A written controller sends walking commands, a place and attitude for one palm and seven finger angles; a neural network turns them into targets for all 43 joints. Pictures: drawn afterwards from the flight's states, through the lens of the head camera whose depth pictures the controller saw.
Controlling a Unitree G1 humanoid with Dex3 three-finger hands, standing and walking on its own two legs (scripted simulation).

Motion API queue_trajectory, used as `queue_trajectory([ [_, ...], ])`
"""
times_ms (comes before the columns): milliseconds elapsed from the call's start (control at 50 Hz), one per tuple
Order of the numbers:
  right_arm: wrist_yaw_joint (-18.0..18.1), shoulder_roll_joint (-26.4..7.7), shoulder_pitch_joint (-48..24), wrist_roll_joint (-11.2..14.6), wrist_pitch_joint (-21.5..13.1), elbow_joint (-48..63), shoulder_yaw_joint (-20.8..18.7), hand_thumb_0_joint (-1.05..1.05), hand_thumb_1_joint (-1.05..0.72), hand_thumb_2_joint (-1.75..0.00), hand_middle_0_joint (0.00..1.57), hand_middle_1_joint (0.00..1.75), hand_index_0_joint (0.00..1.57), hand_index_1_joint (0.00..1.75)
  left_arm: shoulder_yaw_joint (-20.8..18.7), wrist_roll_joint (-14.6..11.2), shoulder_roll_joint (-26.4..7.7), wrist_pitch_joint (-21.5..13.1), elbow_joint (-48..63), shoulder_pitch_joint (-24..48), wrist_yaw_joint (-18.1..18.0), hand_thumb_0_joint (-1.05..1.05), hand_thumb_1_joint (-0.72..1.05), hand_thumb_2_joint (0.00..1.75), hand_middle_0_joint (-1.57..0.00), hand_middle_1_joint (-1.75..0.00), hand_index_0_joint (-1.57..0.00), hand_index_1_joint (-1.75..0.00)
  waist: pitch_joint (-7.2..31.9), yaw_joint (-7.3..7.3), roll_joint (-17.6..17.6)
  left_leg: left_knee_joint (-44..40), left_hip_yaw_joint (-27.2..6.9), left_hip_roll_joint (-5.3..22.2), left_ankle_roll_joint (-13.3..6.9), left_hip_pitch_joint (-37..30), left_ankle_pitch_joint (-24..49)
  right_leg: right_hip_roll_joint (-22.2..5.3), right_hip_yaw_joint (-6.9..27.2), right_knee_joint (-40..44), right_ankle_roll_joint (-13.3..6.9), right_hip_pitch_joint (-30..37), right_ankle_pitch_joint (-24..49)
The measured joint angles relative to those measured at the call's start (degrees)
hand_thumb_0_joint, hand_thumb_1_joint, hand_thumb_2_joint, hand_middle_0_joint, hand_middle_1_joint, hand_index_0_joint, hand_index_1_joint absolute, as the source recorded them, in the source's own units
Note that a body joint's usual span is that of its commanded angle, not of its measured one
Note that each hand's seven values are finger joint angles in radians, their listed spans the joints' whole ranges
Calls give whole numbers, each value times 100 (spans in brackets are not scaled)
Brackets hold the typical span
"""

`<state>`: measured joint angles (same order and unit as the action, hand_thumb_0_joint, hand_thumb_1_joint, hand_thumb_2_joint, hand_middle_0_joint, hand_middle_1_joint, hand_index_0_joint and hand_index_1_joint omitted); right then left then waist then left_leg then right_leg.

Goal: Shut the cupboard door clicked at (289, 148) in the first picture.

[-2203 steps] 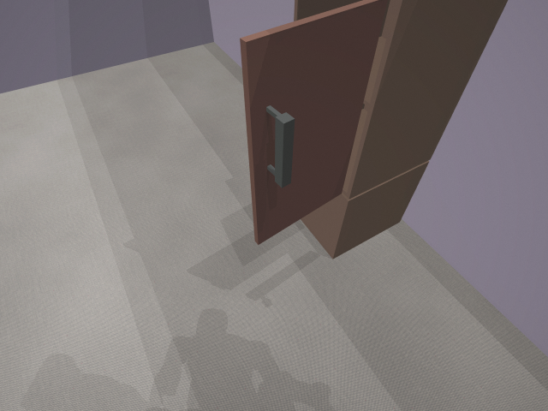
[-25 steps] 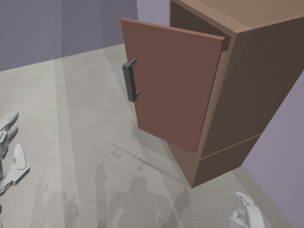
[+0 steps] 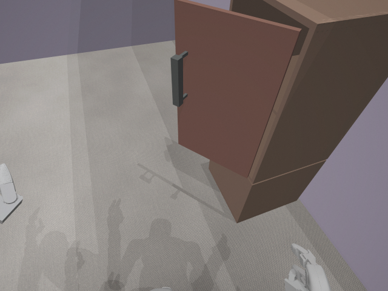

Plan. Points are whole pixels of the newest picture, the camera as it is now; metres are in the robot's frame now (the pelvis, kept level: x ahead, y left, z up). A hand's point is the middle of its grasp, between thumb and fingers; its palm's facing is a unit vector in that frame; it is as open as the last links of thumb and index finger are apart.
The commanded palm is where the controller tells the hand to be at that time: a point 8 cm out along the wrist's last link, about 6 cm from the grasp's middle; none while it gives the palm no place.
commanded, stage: step back with the hand held close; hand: left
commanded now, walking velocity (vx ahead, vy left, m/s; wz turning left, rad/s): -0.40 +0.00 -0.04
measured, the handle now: (181, 79) +0.73 +0.10 +0.04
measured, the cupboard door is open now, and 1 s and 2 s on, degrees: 37 37 37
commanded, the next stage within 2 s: stop stepping back and stand still in 0.62 s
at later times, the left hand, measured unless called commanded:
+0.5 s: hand out of the picture +0.14 +0.26 +0.19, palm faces +0.41 -0.81 -0.42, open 7.4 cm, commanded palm +0.08 +0.30 +0.19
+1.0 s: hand out of the picture +0.09 +0.30 +0.18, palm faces +0.41 -0.84 -0.35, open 7.4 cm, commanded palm +0.01 +0.33 +0.19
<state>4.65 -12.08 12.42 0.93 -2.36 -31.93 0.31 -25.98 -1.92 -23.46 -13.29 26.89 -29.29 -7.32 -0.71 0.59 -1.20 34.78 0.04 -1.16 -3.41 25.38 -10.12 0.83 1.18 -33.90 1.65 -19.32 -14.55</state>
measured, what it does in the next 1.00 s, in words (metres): walks backwards: right foot, then left foot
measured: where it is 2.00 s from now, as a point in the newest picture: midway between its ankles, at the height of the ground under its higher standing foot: outside the picture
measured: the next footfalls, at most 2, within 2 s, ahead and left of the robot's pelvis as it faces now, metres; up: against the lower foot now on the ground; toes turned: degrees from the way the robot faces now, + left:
right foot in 0.46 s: -0.11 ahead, -0.13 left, +0.00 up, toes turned -1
left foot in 0.84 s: -0.05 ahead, +0.14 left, +0.00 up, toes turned -4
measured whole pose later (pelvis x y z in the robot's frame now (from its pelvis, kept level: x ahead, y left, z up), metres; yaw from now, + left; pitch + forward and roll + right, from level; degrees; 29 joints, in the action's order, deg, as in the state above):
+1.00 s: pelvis -0.14 +0.04 +0.01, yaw -3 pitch +1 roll -3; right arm 3.8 -9.2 14.9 -0.1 -6.0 -37.3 0.6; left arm -25.1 -3.2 -22.5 -9.3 27.8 -26.8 -8.9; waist 1.1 -1.8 1.9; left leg 27.5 -1.3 -1.1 -1.9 23.2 -7.3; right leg 5.0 0.3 -39.5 -0.5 -16.2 -26.5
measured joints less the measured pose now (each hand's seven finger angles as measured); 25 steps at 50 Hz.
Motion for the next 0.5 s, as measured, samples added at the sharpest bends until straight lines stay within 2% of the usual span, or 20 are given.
queue_trajectory([
  [60,-48,23,38,-31,-47,-97,-9,1,-91,-90,21,30,20,30,20,6,64,-74,50,-1,-12,1,89,90,-21,-30,-21,-30,20,25,-14,193,12,46,50,144,-357,10,-47,-46,-46,-84,21],
  [160,-110,-33,51,-60,-15,-308,-59,1,-91,-90,21,30,20,30,225,-14,106,-133,217,3,-122,1,89,90,-21,-30,-21,-30,55,14,54,501,5,28,246,278,-894,-41,-68,-77,-35,-213,119],
  [200,-92,-53,30,-52,20,-362,-86,1,-91,-90,21,30,20,30,248,-23,51,-151,258,41,-145,1,89,90,-22,-30,-21,-30,36,-53,96,375,29,20,195,268,-534,-80,-90,-116,10,-261,138],
  [240,-51,-58,3,-34,7,-350,-90,1,-91,-90,21,30,20,30,170,-37,-41,-193,280,44,-147,1,89,90,-22,-30,-21,-30,-8,-93,112,243,85,64,44,272,-35,-47,-66,-220,8,-342,-10],
  [280,-6,-26,-21,-52,-81,-326,-116,2,-91,-90,21,30,20,30,23,-7,-142,-252,203,69,-114,1,89,90,-22,-30,-21,-30,-48,-163,12,182,38,164,-61,320,241,160,-5,-773,-20,-455,-412],
  [340,-49,95,11,-83,-220,-343,-151,2,-91,-90,20,30,20,30,-188,-36,-260,-290,124,60,-61,1,89,90,-22,-30,-22,-30,44,-172,-68,-24,-41,286,-41,382,370,402,-52,-1334,-93,-267,-852],
  [400,-126,167,26,-100,-360,-347,-99,2,-91,-90,20,30,20,30,-279,-143,-227,-326,232,-91,-60,1,89,90,-22,-30,-21,-30,236,-69,-47,-315,38,367,16,491,612,399,-188,-625,-179,350,-1052],
  [460,-176,213,-150,-151,-445,-366,-13,1,-91,-90,21,30,20,30,-242,-192,-180,-403,363,-145,-56,1,89,90,-21,-30,-21,-30,305,117,140,-444,345,381,79,699,794,216,-28,448,-331,808,-800],
  [500,-155,186,-322,-161,-419,-503,-7,1,-91,-90,21,30,20,30,20,-177,-39,-395,307,22,-41,1,89,90,-21,-30,-21,-30,164,139,30,-494,349,444,189,653,740,269,17,418,-196,772,-671],
])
